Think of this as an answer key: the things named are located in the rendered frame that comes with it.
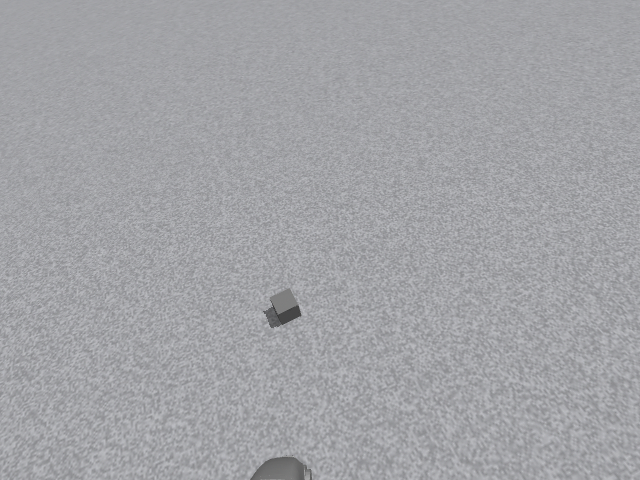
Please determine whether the cube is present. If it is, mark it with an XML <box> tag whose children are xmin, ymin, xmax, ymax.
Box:
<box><xmin>270</xmin><ymin>288</ymin><xmax>301</xmax><ymax>325</ymax></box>

